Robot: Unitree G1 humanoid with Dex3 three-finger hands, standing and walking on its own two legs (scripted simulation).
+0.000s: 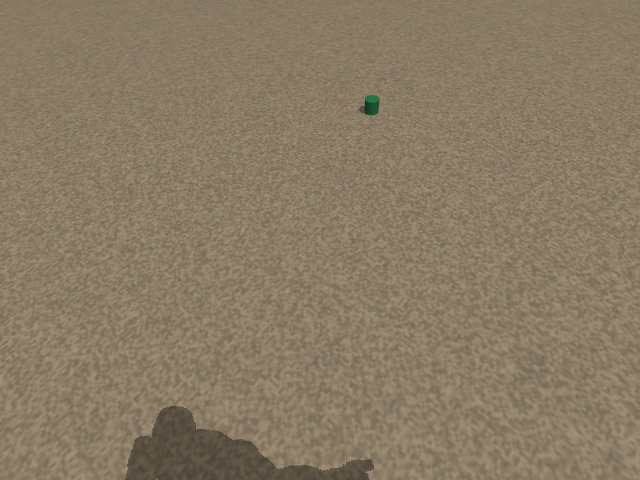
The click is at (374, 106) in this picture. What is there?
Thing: low tin
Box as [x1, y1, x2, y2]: [364, 95, 378, 114]
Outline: 369,95 365,98 364,111 367,114 375,114 378,109 378,97 374,95
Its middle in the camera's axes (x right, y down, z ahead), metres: +0.31 -0.73 +2.21
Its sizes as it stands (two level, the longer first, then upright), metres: 0.080 0.080 0.078
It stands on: the floor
